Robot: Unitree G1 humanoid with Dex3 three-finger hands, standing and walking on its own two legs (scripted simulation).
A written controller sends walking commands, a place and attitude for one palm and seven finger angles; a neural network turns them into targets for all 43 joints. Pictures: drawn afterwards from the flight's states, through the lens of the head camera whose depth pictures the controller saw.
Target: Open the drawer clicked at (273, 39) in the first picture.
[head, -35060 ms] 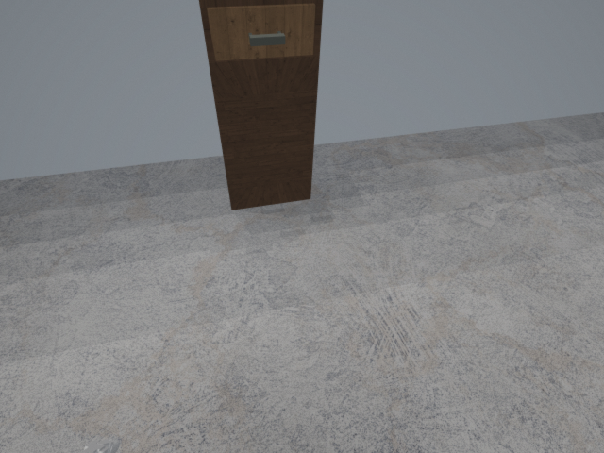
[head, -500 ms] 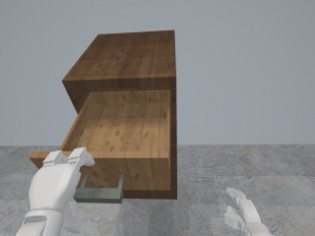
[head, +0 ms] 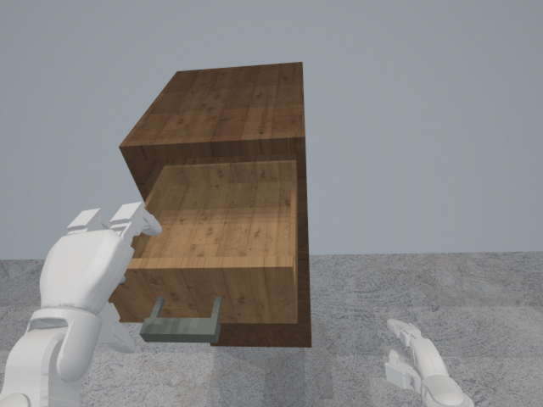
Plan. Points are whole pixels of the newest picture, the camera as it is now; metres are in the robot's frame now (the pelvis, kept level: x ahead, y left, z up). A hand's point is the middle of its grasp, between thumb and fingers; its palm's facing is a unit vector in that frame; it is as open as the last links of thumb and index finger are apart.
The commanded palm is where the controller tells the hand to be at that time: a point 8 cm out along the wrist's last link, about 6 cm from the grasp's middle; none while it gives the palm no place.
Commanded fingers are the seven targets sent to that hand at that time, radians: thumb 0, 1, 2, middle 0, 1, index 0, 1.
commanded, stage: lift the hand off the handle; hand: left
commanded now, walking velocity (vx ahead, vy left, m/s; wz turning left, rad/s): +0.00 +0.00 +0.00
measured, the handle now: (184, 316) +0.24 +0.19 +0.02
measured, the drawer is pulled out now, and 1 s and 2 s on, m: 0.29 0.29 0.29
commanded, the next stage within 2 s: draw the hand back to the body in 0.12 s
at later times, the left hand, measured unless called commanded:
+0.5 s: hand (108, 282) +0.20 +0.24 +0.16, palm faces +0.16 -0.10 -0.98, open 13.8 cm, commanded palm +0.16 +0.23 +0.22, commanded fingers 0.00 -0.50 0.30 -0.30 -1.20 -0.30 -1.20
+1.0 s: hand (117, 276) +0.20 +0.22 +0.17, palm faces +0.36 -0.83 -0.44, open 13.5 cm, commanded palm +0.15 +0.26 +0.21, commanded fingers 0.00 -0.15 0.45 -0.28 -0.98 -0.28 -0.98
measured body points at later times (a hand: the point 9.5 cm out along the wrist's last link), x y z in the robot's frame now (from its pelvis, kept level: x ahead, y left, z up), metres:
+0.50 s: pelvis +0.00 -0.01 +0.00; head -0.04 -0.06 +0.44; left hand +0.18 +0.24 +0.21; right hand +0.23 -0.20 -0.08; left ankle +0.03 +0.11 -0.74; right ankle +0.00 -0.10 -0.74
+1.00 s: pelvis +0.02 +0.00 +0.00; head +0.00 -0.01 +0.45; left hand +0.17 +0.26 +0.20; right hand +0.24 -0.18 -0.07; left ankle +0.03 +0.11 -0.74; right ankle +0.00 -0.10 -0.74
